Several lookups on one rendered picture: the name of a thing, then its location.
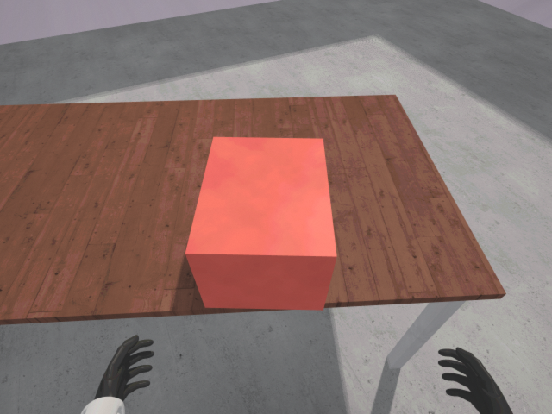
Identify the table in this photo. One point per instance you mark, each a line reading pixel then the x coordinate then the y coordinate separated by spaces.
pixel 97 202

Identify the right robot hand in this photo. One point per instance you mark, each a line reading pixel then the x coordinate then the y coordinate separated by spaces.
pixel 485 395

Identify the carton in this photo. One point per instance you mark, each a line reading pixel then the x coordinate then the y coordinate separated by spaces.
pixel 262 236

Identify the left robot hand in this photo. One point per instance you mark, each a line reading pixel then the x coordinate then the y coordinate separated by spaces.
pixel 117 375

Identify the robot left forearm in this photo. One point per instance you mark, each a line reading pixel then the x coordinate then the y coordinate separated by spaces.
pixel 105 405

